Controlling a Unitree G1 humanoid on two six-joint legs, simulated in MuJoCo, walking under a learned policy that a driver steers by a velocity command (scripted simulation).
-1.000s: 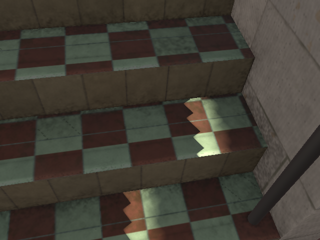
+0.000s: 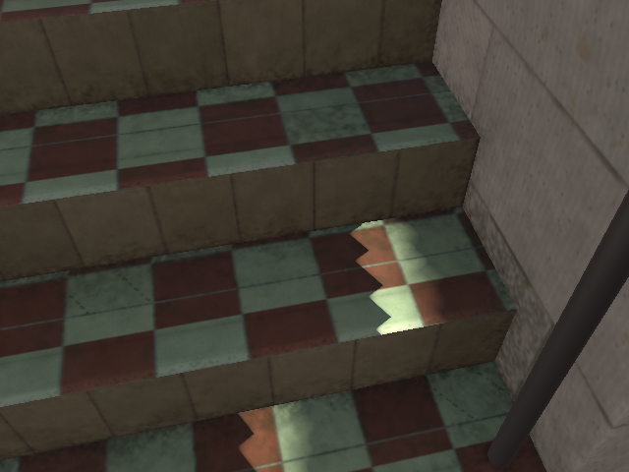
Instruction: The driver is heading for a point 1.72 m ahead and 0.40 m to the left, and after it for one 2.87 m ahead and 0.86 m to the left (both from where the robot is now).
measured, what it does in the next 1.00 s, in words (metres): lifts its right foot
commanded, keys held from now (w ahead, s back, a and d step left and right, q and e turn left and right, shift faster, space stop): no key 0.56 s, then w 0.44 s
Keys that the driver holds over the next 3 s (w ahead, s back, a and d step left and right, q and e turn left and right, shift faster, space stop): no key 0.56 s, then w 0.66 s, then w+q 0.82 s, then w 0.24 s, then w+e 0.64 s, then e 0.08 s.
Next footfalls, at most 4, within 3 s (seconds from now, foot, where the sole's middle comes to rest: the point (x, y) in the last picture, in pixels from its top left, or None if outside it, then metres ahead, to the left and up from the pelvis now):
1.30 right None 0.22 -0.11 -0.77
1.70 left None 0.38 0.15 -0.59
2.18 right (265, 299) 0.70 0.11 -0.41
2.64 left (48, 161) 0.87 0.49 -0.23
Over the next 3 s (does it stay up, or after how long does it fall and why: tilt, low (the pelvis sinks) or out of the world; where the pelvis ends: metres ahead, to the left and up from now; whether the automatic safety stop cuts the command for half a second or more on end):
stays up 0.90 0.39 0.54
